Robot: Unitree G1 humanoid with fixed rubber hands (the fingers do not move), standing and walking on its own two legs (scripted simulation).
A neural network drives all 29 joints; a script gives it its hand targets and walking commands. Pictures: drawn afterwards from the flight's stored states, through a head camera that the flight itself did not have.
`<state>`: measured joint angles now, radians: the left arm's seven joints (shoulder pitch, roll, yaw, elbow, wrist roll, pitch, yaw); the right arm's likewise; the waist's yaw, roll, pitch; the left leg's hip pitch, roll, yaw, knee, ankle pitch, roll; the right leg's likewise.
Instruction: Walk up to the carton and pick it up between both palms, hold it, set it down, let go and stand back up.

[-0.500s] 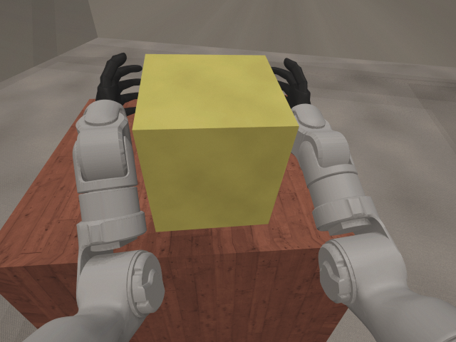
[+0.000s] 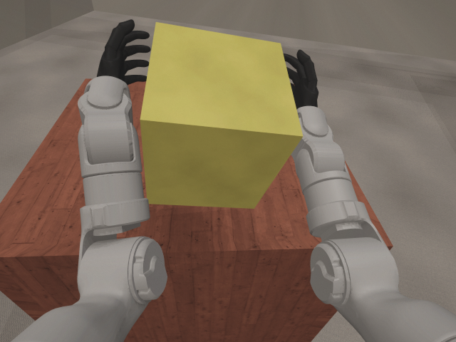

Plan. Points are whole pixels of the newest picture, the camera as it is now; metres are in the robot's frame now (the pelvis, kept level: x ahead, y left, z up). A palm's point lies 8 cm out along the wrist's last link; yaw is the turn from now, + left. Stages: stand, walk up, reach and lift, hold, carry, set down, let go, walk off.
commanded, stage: set down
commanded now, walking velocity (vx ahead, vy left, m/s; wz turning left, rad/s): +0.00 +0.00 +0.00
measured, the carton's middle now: (211, 126) +0.39 +0.01 +0.22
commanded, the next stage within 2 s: none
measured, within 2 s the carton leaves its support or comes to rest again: neither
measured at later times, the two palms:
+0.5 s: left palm (113, 112) +0.40 +0.16 +0.24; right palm (284, 123) +0.40 -0.12 +0.21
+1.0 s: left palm (131, 123) +0.43 +0.15 +0.20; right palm (289, 131) +0.42 -0.14 +0.19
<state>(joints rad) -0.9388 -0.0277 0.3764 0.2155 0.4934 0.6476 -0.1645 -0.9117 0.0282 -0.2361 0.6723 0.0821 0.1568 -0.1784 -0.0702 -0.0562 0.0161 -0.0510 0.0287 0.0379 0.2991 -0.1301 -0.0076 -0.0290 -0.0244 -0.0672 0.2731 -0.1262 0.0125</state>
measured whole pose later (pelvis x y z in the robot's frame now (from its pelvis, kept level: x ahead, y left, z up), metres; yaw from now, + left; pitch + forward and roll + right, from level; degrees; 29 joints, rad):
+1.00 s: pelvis +0.02 +0.00 +0.00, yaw +0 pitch -5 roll -1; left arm -0.77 -0.03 0.35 0.29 0.38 0.50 -0.10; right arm -0.80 0.05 -0.19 0.72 0.05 0.02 -0.19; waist -0.08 -0.08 0.07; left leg -0.04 0.03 0.04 0.30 -0.16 -0.01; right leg -0.01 -0.02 -0.07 0.24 -0.14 0.01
